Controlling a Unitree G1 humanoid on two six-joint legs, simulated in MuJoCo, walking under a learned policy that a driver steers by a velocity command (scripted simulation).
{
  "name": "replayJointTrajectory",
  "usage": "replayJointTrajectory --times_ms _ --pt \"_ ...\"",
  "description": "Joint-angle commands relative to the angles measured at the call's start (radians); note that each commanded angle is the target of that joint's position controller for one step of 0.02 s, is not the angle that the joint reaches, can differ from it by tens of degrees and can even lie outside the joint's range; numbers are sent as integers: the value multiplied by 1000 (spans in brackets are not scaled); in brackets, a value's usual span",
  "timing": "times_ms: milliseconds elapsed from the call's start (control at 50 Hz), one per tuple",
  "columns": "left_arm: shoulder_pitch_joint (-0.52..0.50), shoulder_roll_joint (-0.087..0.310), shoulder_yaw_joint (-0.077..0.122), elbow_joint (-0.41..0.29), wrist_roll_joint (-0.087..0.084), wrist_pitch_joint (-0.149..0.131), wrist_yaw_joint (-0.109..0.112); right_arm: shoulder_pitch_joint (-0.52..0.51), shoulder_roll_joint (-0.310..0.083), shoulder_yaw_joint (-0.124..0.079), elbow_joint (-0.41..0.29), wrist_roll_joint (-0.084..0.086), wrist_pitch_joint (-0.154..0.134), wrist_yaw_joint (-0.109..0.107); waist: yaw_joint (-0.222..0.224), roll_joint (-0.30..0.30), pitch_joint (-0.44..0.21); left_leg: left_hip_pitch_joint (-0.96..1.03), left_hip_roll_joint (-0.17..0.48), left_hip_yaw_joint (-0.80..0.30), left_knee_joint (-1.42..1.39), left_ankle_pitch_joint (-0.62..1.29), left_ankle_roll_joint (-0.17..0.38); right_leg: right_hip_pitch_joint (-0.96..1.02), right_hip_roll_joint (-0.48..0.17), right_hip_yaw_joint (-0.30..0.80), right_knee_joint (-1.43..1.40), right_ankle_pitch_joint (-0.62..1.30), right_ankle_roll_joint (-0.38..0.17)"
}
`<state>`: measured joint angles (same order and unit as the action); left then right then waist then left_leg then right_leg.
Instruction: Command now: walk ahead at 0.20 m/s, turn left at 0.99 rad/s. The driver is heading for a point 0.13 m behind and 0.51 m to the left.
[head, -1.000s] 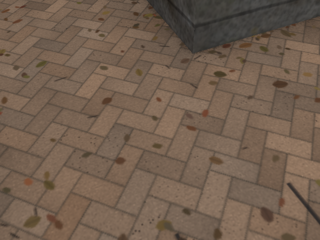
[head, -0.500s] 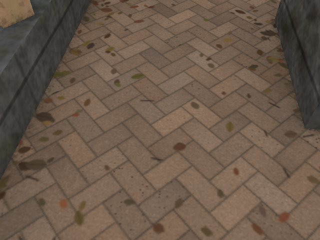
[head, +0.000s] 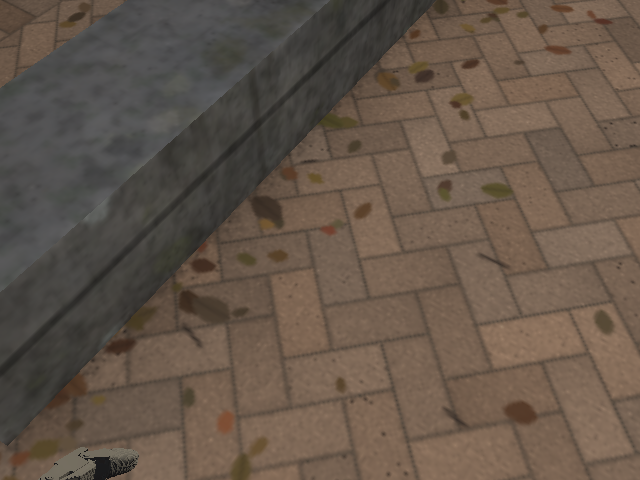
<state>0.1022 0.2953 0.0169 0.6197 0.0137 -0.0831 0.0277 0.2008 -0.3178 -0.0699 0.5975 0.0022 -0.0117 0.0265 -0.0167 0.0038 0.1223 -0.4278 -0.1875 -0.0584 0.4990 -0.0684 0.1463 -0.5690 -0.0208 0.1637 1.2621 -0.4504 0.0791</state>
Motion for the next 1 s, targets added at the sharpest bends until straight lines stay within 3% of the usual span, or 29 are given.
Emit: replayJointTrajectory --times_ms 20,80,140,200,240,260,280,300,320,340,360,380,420,460,520,560,640,700,720,740,760,780,800,820,840,880,940,960,1000 --pt "137 109 41 -28 19 19 14 -69 -158 -55 -82 2 -5 -33 75 -52 -230 52 250 -338 -140 489 174 56 12 -36 -159 61 37" --pt "89 77 31 -39 12 36 10 -73 -162 -55 -71 13 32 -62 66 1 -302 53 201 -316 -96 379 112 99 54 -44 -303 216 54" --pt "30 77 30 -49 1 47 1 -62 -126 -40 -63 14 53 -73 27 93 -297 49 185 -319 -78 146 59 148 52 -48 -429 305 48" --pt "-9 83 32 -66 -20 36 -21 -19 -109 -27 -57 9 44 -54 -19 171 -259 31 229 -436 -107 -451 70 206 37 -56 -540 261 1" --pt "58 82 45 -46 -25 16 -30 6 -84 -13 -40 -1 29 -39 18 182 -211 -10 240 -461 -63 -613 54 327 26 -86 -675 191 -46" --pt "119 86 52 -26 -16 6 -28 33 -46 -1 -25 -1 20 -36 43 140 -190 -57 201 -414 44 -661 17 408 -6 -56 -758 107 -78" --pt "224 129 60 -4 2 -3 -25 48 31 21 -22 3 11 -36 60 -24 -197 -147 98 -254 387 -624 -49 489 -173 183 -880 -131 -141" --pt "286 254 92 25 33 -11 -38 25 16 21 -83 42 -16 -33 39 -298 -76 -460 37 -156 538 -558 -59 528 -323 678 -1115 -546 -276" --pt "254 221 93 14 11 -25 -40 -23 -73 0 -73 46 -35 -37 44 -209 7 -548 110 -184 638 -438 -66 494 -363 757 -1131 -576 -314" --pt "240 175 81 13 -8 -27 -36 -55 -111 -11 -62 33 -42 -35 44 -117 19 -561 139 -175 657 -320 -72 489 -333 620 -1086 -431 -291" --pt "237 150 73 6 -14 -25 -36 -43 -104 -10 -42 7 -42 -34 40 -71 -31 -515 165 -132 658 -261 -82 493 -277 498 -1062 -333 -259" --pt "226 141 67 13 -15 -20 -34 -40 -92 -11 -34 -8 -45 -33 31 -70 -28 -477 192 -97 620 -209 -97 470 -234 410 -1079 -232 -246" --pt "231 97 46 34 0 -20 -31 -57 -51 -3 -21 -9 -49 -36 40 -112 -31 -369 215 -29 592 -115 -131 408 -159 247 -1100 43 -236" --pt "265 79 38 63 -2 -16 -30 -80 -19 6 -23 -7 -49 -39 57 -132 -53 -331 222 6 533 -74 -157 424 -135 129 -1083 331 -243" --pt "311 87 35 110 -10 4 -26 -150 28 24 -39 -8 -48 -30 83 -159 -99 -231 209 45 324 -33 -183 466 -115 9 -1030 692 -228" --pt "337 114 40 134 -15 16 -21 -192 40 30 -40 0 -47 -17 103 -171 -117 -147 190 62 200 4 -189 476 -113 -25 -1001 740 -220" --pt "304 163 55 141 -17 30 -10 -222 -14 17 -47 20 -33 9 99 -169 -120 -101 175 65 95 -14 -156 545 -179 -51 -942 789 -223" --pt "242 175 65 118 -36 51 18 -89 -75 -13 -28 7 -30 20 18 -144 -196 78 133 89 -68 -14 -89 560 -153 -103 -718 974 -172" --pt "243 167 63 103 -27 46 24 33 -131 -37 -3 5 -31 8 -32 -81 -262 286 171 10 -119 128 -40 444 -101 -143 -528 885 -122" --pt "284 90 36 57 31 30 19 115 -235 -57 -5 -2 -19 -12 -11 168 -378 586 424 -311 -31 562 77 143 0 -191 -201 216 -60" --pt "314 77 22 32 25 18 7 120 -228 -54 -18 -16 -15 -12 -3 310 -495 719 579 -629 -95 505 278 -100 127 -102 25 -224 -31" --pt "263 151 41 38 2 14 -3 84 -153 -42 -35 -6 -9 -14 -32 172 -437 647 511 -533 -124 393 240 -138 58 -28 79 -154 -28" --pt "191 151 42 24 -14 18 -5 23 -124 -34 -44 5 -5 -22 -20 124 -336 539 446 -424 -135 342 190 -154 35 -34 64 -75 -25" --pt "163 137 42 27 -4 28 3 -18 -113 -31 -54 14 4 -27 2 36 -285 438 391 -370 -152 275 148 -140 13 -37 3 -20 -13" --pt "137 143 46 14 11 39 11 -48 -119 -33 -58 20 14 -35 21 15 -248 342 359 -351 -169 217 127 -103 0 -37 -84 24 -4" --pt "117 103 37 0 12 50 8 -76 -138 -41 -62 4 31 -46 49 72 -218 209 300 -334 -187 208 112 -14 33 -63 -214 54 12" --pt "87 90 34 -5 7 56 6 -68 -169 -55 -54 7 38 -66 50 98 -251 161 273 -359 -172 189 95 57 81 -54 -361 98 27" --pt "77 92 34 -5 6 56 1 -64 -170 -56 -53 19 39 -73 47 90 -281 147 260 -382 -193 -39 84 87 83 -47 -408 141 24" --pt "29 102 37 -19 -10 51 -13 -64 -181 -54 -59 33 32 -74 30 144 -262 102 255 -463 -251 -438 70 128 87 -40 -494 172 10"
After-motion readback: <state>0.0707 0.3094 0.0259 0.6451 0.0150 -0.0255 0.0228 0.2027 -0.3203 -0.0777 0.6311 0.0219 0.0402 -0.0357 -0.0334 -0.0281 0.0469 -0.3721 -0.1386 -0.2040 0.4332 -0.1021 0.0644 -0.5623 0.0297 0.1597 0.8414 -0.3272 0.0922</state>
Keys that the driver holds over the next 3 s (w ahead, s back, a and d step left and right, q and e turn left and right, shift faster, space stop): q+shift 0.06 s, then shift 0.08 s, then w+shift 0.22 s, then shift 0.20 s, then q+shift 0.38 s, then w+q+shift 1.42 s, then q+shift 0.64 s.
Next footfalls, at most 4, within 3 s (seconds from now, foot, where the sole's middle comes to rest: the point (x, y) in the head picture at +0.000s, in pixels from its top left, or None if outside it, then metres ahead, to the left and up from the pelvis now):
0.26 right None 0.21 -0.18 -0.76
0.72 left None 0.36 0.09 -0.76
1.14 right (372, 432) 0.49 -0.08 -0.76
1.64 left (161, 457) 0.44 0.34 -0.76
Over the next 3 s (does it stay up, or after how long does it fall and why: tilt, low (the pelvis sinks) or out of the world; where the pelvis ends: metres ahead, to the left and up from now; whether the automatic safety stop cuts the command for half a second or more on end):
stays up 0.18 0.55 -0.05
